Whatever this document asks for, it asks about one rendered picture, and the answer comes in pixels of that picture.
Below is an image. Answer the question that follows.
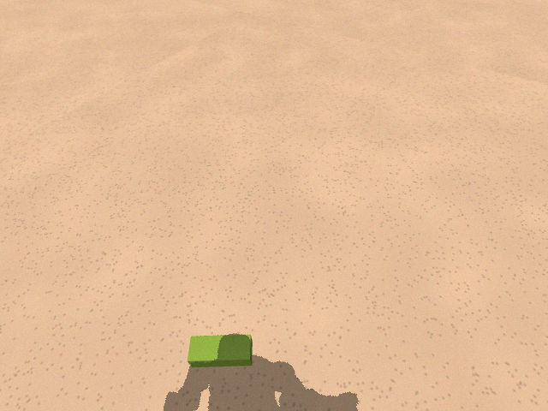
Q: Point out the carton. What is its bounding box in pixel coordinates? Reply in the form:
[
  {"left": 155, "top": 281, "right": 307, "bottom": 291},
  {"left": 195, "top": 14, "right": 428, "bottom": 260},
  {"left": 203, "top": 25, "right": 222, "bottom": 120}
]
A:
[{"left": 188, "top": 335, "right": 253, "bottom": 367}]

